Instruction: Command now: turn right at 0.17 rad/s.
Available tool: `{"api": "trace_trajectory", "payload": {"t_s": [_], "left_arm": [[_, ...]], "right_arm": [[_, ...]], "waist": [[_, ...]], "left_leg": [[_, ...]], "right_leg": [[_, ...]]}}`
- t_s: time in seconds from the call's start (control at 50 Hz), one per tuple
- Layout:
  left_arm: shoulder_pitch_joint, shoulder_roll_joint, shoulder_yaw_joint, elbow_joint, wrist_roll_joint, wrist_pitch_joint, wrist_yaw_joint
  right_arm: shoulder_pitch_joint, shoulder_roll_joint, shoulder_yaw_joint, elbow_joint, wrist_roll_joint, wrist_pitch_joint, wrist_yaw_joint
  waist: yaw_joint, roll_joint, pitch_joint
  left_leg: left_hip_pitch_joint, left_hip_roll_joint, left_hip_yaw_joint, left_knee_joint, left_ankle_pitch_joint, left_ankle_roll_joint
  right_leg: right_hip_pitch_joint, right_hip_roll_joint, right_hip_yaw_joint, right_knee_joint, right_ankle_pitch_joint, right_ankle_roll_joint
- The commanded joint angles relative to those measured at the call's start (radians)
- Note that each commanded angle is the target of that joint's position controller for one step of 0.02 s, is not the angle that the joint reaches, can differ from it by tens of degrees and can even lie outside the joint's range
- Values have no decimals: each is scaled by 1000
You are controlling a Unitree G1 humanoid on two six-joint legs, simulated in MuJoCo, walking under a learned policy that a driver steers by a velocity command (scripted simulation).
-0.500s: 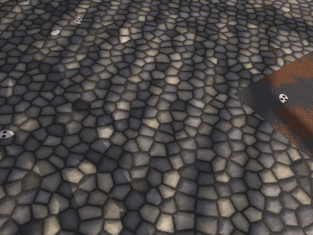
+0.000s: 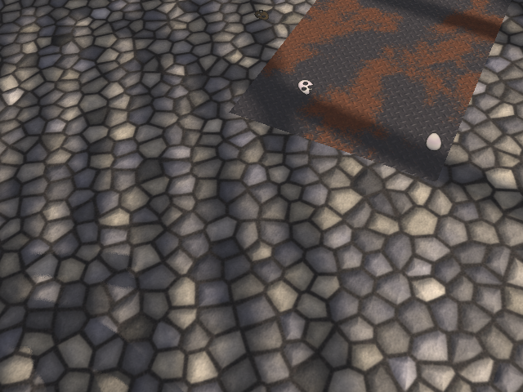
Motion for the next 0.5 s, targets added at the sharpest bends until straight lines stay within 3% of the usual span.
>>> {"api": "trace_trajectory", "payload": {"t_s": [0.02, 0.04, 0.08, 0.14, 0.2, 0.26, 0.34, 0.4, 0.44, 0.46, 0.48, 0.5], "left_arm": [[-74, 29, -17, -62, 25, -37, 19], [-72, 10, -26, -41, 37, -43, 19], [-76, 37, -23, -14, 51, -45, 23], [-60, 133, 5, 9, 44, -29, 31], [-65, 106, 3, 18, 33, -18, 35], [-88, 90, 4, 16, 34, -17, 39], [-98, 107, 17, 10, 29, -6, 37], [-103, 129, 28, 7, 7, -3, 28], [-117, 136, 33, 9, -17, -5, 18], [-104, 127, 33, 23, -26, -6, 11], [-65, 109, 31, 33, -16, -13, 2], [-131, 32, 8, -31, 42, -27, -3]], "right_arm": [[73, -39, -1, -2, 9, -1, 3], [84, -18, 9, 14, 14, 2, 6], [52, -19, 17, 10, 18, 9, 8], [14, -101, -1, -30, 29, 14, 5], [39, -96, -8, -41, 33, 22, 4], [55, -55, -2, -56, 29, 25, 11], [56, -22, 9, -87, 33, 23, 36], [66, -29, 5, -111, 40, 32, 57], [105, -38, -5, -117, 43, 44, 67], [163, -54, -18, -106, 43, 45, 61], [245, -143, -52, -94, 37, 40, 41], [273, -294, -82, -106, 19, 33, 22]], "waist": [[-30, -111, -226], [-28, -114, -210], [0, -148, -155], [39, -171, -70], [42, -139, -31], [33, -130, -52], [26, -134, -112], [16, -163, -144], [-20, -168, -159], [-54, -140, -174], [-80, -1, -203], [-44, 304, -214]], "left_leg": [[34, 37, -59, -64, 126, -4], [80, 42, -65, -154, 148, -8], [139, 36, -70, -279, 158, -16], [52, 32, -47, -264, 86, -21], [-63, 58, -61, -203, 19, -30], [-76, 72, -35, -200, -1, -35], [3, 55, 33, -299, 7, -10], [91, 25, 82, -413, 27, 32], [195, -1, 111, -555, 105, 75], [315, -32, 113, -674, 217, 111], [520, 11, -35, -752, 558, 179], [743, 264, -447, -708, 1133, 337]], "right_leg": [[195, -246, 136, -149, 544, -160], [175, -229, 94, -162, 495, -145], [133, -226, 58, -189, 382, -133], [154, -301, 115, -229, 228, -169], [221, -355, 143, -231, 192, -189], [264, -362, 85, -202, 319, -188], [297, -365, -18, -138, 535, -169], [308, -378, -77, -81, 598, -130], [287, -376, -121, 0, 576, -74], [229, -344, -168, 106, 548, -20], [54, -259, -209, 322, 351, 59], [-341, -88, -204, 642, -414, 151]]}}
Velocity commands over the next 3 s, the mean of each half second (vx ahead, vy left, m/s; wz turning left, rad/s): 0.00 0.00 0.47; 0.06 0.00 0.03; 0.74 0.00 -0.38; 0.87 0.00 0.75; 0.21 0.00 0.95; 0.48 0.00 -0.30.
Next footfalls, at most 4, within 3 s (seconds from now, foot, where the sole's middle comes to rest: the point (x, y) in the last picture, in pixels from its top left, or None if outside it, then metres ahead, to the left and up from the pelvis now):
0.48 left None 0.03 0.16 -0.78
1.22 right None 0.31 -0.07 -0.78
1.70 left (273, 275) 0.74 0.04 -0.78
2.08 right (271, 157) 1.18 0.04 -0.78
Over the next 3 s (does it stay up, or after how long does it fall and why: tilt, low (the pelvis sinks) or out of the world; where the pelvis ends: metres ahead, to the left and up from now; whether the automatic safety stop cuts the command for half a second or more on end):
stays up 1.13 0.17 -0.01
